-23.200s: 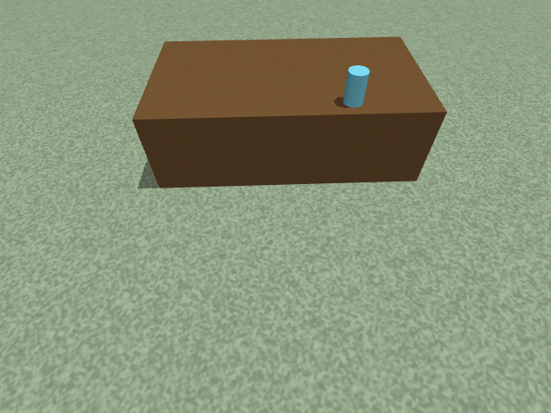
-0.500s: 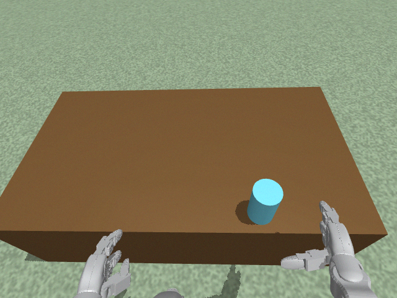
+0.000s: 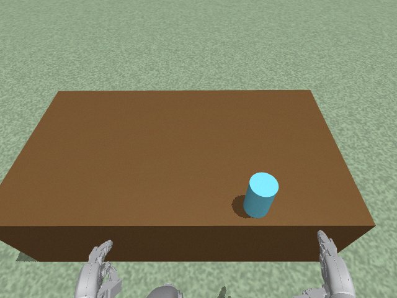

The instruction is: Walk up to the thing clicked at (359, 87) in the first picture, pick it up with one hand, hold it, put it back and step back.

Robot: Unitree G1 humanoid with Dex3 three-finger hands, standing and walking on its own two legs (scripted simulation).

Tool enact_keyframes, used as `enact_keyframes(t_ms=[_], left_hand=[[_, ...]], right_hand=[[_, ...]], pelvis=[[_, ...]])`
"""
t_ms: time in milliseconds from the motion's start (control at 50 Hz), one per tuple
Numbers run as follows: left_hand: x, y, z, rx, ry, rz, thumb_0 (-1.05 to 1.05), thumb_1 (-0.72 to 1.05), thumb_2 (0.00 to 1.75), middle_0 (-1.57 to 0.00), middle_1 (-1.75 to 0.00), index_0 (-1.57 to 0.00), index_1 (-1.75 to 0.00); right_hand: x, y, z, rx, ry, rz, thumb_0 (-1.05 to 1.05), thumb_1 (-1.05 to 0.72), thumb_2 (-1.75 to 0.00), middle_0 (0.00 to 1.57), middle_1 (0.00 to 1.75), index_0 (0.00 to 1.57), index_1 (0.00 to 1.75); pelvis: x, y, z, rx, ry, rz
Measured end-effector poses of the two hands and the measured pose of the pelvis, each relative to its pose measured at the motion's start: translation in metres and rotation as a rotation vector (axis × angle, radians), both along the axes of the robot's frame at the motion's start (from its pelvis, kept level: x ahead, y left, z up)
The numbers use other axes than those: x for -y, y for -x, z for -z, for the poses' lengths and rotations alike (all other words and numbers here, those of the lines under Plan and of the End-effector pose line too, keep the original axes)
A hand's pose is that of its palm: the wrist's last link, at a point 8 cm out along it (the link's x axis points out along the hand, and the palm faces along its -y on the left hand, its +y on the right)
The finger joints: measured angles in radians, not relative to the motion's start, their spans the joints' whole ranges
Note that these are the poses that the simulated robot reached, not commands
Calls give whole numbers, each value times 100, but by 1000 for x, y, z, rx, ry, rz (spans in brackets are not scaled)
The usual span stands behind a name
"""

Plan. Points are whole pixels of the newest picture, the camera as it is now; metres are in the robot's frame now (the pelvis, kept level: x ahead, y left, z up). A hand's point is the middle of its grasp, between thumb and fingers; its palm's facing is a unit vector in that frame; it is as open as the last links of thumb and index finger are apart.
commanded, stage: home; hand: right
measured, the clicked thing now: (259, 196) +0.45 -0.17 -0.23
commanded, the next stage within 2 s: stand in 1.68 s
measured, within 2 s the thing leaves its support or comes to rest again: neither
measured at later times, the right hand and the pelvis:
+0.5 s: hand (306, 278) +0.18 -0.19 -0.06, palm faces +0.09 +0.96 -0.27, open 17.4 cm; pelvis +0.01 -0.01 +0.00, yaw +0 degrees
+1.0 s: hand (307, 270) +0.19 -0.20 -0.06, palm faces +0.08 +0.96 -0.26, open 17.5 cm; pelvis +0.02 -0.02 +0.00, yaw +0 degrees
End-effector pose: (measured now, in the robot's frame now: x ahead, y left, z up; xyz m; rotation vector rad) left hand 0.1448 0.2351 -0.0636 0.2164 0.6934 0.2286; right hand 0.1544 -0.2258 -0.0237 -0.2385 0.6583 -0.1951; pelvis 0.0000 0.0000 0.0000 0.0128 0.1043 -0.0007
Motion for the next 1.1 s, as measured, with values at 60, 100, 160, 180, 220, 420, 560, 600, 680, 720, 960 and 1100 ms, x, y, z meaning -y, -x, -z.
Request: enact_keyframes(t_ms=[60, 100, 160, 180, 220, 420, 560, 600, 680, 720, 960, 1100], left_hand=[[0, 1, -1, 14, -1, 2, 1, 90, 90, -20, -30, -20, -31], [0, 2, -1, 16, -5, 7, 1, 90, 90, -20, -30, -20, -31], [1, 2, -1, 15, -13, 15, 1, 90, 90, -20, -30, -20, -31], [2, 2, -2, 16, -17, 18, 1, 90, 90, -20, -30, -20, -31], [3, 2, -2, 19, -21, 22, 1, 90, 90, -20, -30, -20, -31], [10, -5, -2, 38, -26, 17, 1, 90, 90, -20, -30, -20, -31], [15, -12, -3, 34, -31, 18, 1, 90, 90, -21, -30, -20, -31], [16, -15, -3, 33, -32, 19, 1, 90, 90, -21, -30, -20, -31], [18, -21, -4, 35, -36, 22, 1, 90, 90, -21, -30, -20, -31], [19, -23, -5, 37, -36, 23, 1, 90, 90, -21, -30, -20, -31], [20, -29, -6, 30, -30, 25, 1, 90, 90, -21, -30, -20, -31], [18, -24, -5, 28, -29, 22, 1, 90, 90, -21, -30, -20, -31]], right_hand=[[-3, 5, 3, -12, -13, 0, -1, 53, -6, 5, 5, 6, 6], [-3, 9, 6, -27, -21, 4, -1, 53, -6, 5, 5, 6, 6], [-1, 14, 9, -46, -27, 14, -1, 53, -6, 5, 5, 6, 6], [0, 15, 9, -48, -25, 17, -1, 54, -5, 5, 5, 6, 6], [3, 17, 9, -51, -20, 20, -1, 54, -5, 5, 5, 6, 6], [8, 4, 6, -50, -7, 6, -1, 54, -5, 5, 5, 6, 6], [11, -4, 8, -63, -21, 6, -1, 54, -5, 5, 5, 6, 6], [13, -6, 9, -70, -23, 8, -1, 54, -5, 5, 5, 6, 6], [17, -10, 9, -76, -21, 10, -1, 54, -5, 5, 5, 6, 6], [18, -13, 9, -77, -19, 9, -1, 54, -5, 5, 5, 6, 6], [18, -20, 9, -86, -28, 1, -1, 56, -4, 5, 5, 6, 5], [17, -17, 9, -91, -30, 3, -1, 56, -4, 5, 4, 6, 5]], pelvis=[[0, 2, 0, 4, 0, 0], [0, 3, 0, 5, 0, 1], [0, 5, 0, 6, -1, 3], [1, 5, 0, 7, -2, 4], [2, 5, 0, 7, -4, 5], [8, -1, -1, 1, -10, 2], [13, -10, -1, -4, -15, 1], [14, -12, -2, -6, -16, 1], [16, -16, -2, -9, -19, 2], [17, -18, -2, -10, -21, 2], [19, -25, -3, -15, -25, 0], [17, -22, -3, -11, -23, -2]])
